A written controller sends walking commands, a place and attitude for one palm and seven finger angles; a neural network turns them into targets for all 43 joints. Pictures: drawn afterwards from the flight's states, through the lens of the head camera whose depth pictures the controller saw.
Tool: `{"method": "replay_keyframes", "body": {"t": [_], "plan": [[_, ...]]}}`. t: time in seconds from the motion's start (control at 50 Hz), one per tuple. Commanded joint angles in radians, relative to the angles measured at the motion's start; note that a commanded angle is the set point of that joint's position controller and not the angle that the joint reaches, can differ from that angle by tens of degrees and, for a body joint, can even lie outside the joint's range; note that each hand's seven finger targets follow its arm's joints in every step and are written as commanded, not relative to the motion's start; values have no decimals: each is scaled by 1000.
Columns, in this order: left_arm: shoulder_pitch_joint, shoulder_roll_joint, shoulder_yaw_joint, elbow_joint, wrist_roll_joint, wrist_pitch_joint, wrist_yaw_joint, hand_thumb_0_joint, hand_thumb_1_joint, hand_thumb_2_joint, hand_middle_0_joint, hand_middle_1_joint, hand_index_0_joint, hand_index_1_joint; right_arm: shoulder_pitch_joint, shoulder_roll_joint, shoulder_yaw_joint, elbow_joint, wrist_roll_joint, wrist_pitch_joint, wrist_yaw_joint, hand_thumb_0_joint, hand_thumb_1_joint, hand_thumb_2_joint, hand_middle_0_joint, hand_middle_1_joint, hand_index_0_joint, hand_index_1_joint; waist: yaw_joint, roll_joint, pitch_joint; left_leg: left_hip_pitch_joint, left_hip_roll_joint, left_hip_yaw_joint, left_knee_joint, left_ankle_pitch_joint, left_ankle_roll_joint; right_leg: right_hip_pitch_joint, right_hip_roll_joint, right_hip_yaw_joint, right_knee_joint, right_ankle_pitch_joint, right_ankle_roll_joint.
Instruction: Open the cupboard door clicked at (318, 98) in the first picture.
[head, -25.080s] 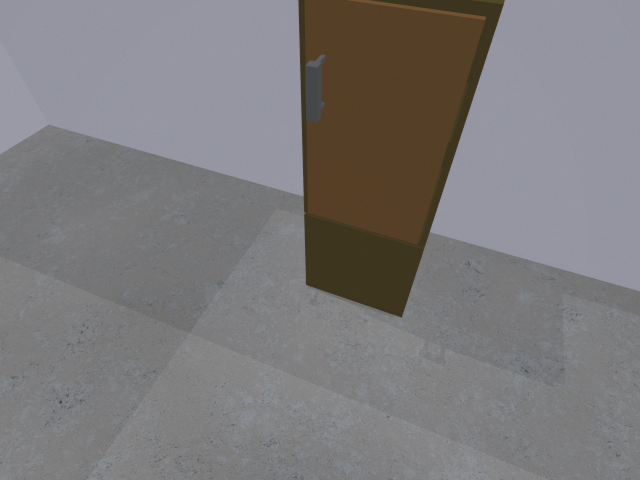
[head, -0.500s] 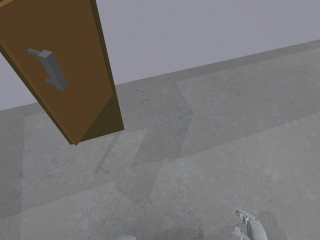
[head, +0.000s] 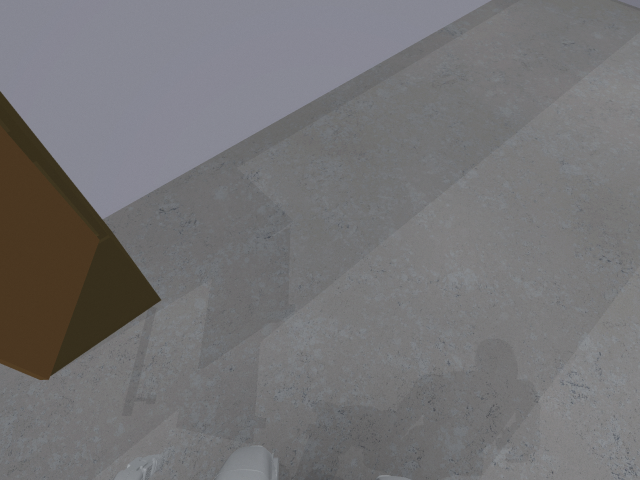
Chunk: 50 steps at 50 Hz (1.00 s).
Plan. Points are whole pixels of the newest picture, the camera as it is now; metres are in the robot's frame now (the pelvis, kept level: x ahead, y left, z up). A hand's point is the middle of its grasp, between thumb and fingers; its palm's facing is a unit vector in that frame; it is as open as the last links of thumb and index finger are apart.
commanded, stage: walk to a spot facing it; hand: left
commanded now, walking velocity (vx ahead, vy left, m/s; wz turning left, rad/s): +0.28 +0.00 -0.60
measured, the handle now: out of the picture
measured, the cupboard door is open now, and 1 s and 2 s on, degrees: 49 49 49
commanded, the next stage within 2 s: turn to face it in 1.40 s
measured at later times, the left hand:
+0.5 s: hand (276, 339) +0.33 +0.10 -0.15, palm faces -0.39 -0.90 -0.19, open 7.4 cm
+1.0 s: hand (325, 317) +0.37 +0.02 -0.16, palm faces -0.37 -0.90 -0.21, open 7.3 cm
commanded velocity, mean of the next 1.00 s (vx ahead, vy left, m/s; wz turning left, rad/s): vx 0.34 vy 0.00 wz -0.39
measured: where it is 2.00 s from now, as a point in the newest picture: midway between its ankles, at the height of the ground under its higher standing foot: (458, 312)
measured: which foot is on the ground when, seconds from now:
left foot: up 0.00-0.14, down 0.16-0.56, up 0.58-1.00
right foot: down 0.00-0.16, up 0.18-0.52, down 0.54-1.00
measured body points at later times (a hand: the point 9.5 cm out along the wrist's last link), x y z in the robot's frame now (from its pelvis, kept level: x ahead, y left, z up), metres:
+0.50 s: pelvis +0.13 -0.04 +0.00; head +0.18 -0.06 +0.45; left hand +0.35 +0.14 -0.14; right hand -0.02 -0.23 -0.14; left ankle +0.06 +0.14 -0.73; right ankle +0.18 -0.17 -0.71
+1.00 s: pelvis +0.33 -0.16 +0.01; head +0.36 -0.18 +0.45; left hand +0.39 +0.06 -0.14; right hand +0.36 -0.43 -0.13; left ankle +0.48 -0.08 -0.70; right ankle +0.19 -0.16 -0.73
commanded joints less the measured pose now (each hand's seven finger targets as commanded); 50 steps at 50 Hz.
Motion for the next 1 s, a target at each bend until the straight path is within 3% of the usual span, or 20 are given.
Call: {"method": "replay_keyframes", "body": {"t": [0.0, 0.06, 0.1, 0.12, 0.14, 0.16, 0.2, 0.24, 0.28, 0.42, 0.46, 0.48, 0.5, 0.52, 0.54, 0.58, 0.6, 0.66, 0.9, 0.98], "plan": [[51, 210, 56, -43, 4, -28, 13, 0, 900, 900, -200, -300, -200, -300, -23, -31, -8, -105, 3, -49, 17, 0, -900, -900, 200, 300, 200, 300, 29, -134, -176, 8, -19, 12, -190, 44, -1, 134, -227, 291, -238, 101, -181], [24, 213, 59, -45, 2, -30, -2, 0, 900, 900, -200, -300, -200, -300, 34, -34, -9, -87, 2, -68, 18, 0, -900, -900, 200, 300, 200, 300, 7, -163, -134, 150, -59, 44, -387, 82, 12, 19, -190, 318, -250, -141, -169], [-20, 173, 50, -56, -2, -30, -13, 0, 900, 900, -200, -300, -200, -300, 150, -59, -17, -46, 0, -82, 9, 0, -900, -900, 200, 300, 200, 300, -61, -78, -114, 423, -54, 53, -584, 156, 19, -212, -115, 269, -177, -296, -108], [-31, 98, 35, -79, -8, -27, -21, 0, 900, 900, -200, -300, -200, -300, 251, -140, -32, -17, -12, -92, -7, 0, -900, -900, 200, 300, 200, 300, -109, 157, -130, 545, 128, -178, -744, -73, 70, -372, -2, 159, 50, -342, -55], [-74, 54, 24, -124, -15, -30, -26, 0, 900, 900, -200, -300, -200, -300, 341, -233, -48, -7, -33, -100, -15, 0, -900, -900, 200, 300, 200, 300, -139, 410, -124, 560, 415, -557, -899, -274, 177, -515, 75, -33, 381, -378, 9], [-156, 92, 32, -141, -4, -39, -36, 0, 900, 900, -200, -300, -200, -300, 321, -231, -42, -9, -27, -102, -19, 0, -900, -900, 200, 300, 200, 300, -131, 229, -53, 443, 475, -598, -955, -266, 241, -523, -32, 41, 505, -286, 2], [-135, 82, 43, -121, 9, -50, -57, 0, 900, 900, -200, -300, -200, -300, 232, -173, -26, -48, -34, -117, -10, 0, -900, -900, 200, 300, 200, 300, -68, 90, -52, 347, 381, -440, -911, -74, 230, -473, -73, 3, 618, -159, 11], [-101, 40, 36, -88, 11, -38, -70, 0, 900, 900, -200, -300, -200, -300, 196, -104, -2, -33, -27, -128, -10, 0, -900, -900, 200, 300, 200, 300, -26, 136, -16, 357, 279, -186, -877, 170, 161, -470, -99, -31, 618, -27, 25], [-104, 8, 19, -83, 5, -32, -78, 0, 900, 900, -200, -300, -200, -300, 242, -84, 6, -7, -23, -136, -13, 0, -900, -900, 200, 300, 200, 300, -32, 154, -64, 422, 221, -27, -829, 407, 138, -454, -88, -80, 567, 24, 32], [-213, 6, 7, -92, 0, -29, -81, 0, 900, 900, -200, -300, -200, -300, 310, -87, 5, 37, -31, -124, -6, 0, -900, -900, 200, 300, 200, 300, -64, 183, -60, 418, 252, 144, -788, 544, 134, -251, -57, -193, 174, 39, 3], [-150, 32, 14, -71, 0, -35, -77, 0, 900, 900, -200, -300, -200, -300, 294, -111, 2, 40, -28, -120, -5, 0, -900, -900, 200, 300, 200, 300, -24, 168, -90, 414, 267, 178, -682, 704, 127, -101, -21, -222, 99, 1, -26], [-43, 54, 26, -39, 1, -41, -72, 0, 900, 900, -200, -300, -200, -300, 266, -120, 2, 35, -24, -118, -4, 0, -900, -900, 200, 300, 200, 300, 36, 127, -134, 362, 251, 198, -535, 792, 110, 69, 3, -225, 40, 9, -51], [160, 118, 43, 20, 5, -52, -60, 0, 900, 900, -200, -300, -200, -300, 210, -116, 3, 17, -11, -119, 5, 0, -900, -900, 200, 300, 200, 300, 137, 44, -226, 209, 207, 249, -306, 759, 70, 367, -15, -163, -15, 26, -92], [321, 267, 85, 56, 10, -63, -40, 0, 900, 900, -200, -300, -200, -300, 192, -36, 21, -31, 13, -122, 15, 0, -900, -900, 200, 300, 200, 300, 200, -259, -348, -145, 43, 261, 71, 121, 17, 657, -323, 328, -144, -67, -198], [349, 311, 94, 74, -20, -60, -23, 0, 900, 900, -200, -300, -200, -300, 109, -41, 18, -70, 19, -120, 11, 0, -900, -900, 200, 300, 200, 300, 192, -302, -341, -283, -1, 83, 309, -132, 24, 608, -443, 585, -294, 15, -240], [168, 209, 62, 26, -24, -63, -7, 0, 900, 900, -200, -300, -200, -300, 76, -56, 0, -49, 9, -117, 11, 0, -900, -900, 200, 300, 200, 300, 97, -159, -156, -286, 88, -40, 319, 82, 28, 326, -374, 416, -331, -8, -212], [88, 164, 48, 9, -20, -67, -1, 0, 900, 900, -200, -300, -200, -300, 88, -46, -3, -26, 4, -107, 9, 0, -900, -900, 200, 300, 200, 300, 41, -121, -142, -208, 104, -43, 252, 116, 18, 217, -343, 320, -334, 50, -194], [60, 101, 31, 11, -9, -93, 3, 0, 900, 900, -200, -300, -200, -300, 135, 2, 5, 19, -11, -81, 14, 0, -900, -900, 200, 300, 200, 300, -18, -97, -159, -92, 84, -15, 79, 178, 6, 124, -249, 138, -328, 302, -170], [293, 62, 8, 147, -11, -126, 14, 0, 900, 900, -200, -300, -200, -300, -185, 27, 2, -71, -3, -97, 46, 0, -900, -900, 200, 300, 200, 300, 57, -100, -69, -241, 16, 8, -265, 291, 27, 403, -245, 166, -315, 594, -176], [294, 90, 9, 163, -10, -126, 19, 0, 900, 900, -200, -300, -200, -300, -191, 26, 4, -66, -1, -105, 47, 0, -900, -900, 200, 300, 200, 300, 26, -96, -59, -61, -38, 52, -409, 250, 63, 363, -246, 131, -243, 773, -158]]}}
